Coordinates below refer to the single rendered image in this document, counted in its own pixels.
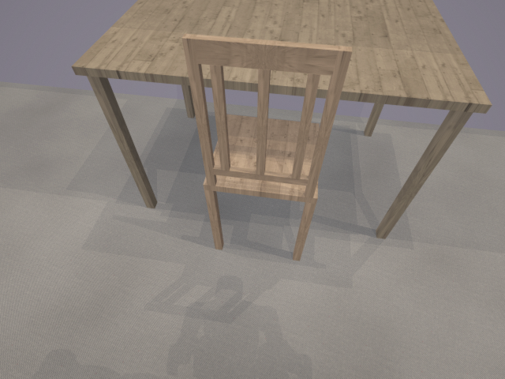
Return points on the table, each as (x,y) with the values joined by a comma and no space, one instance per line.
(403,54)

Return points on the chair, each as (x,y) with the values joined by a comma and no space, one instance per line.
(261,156)

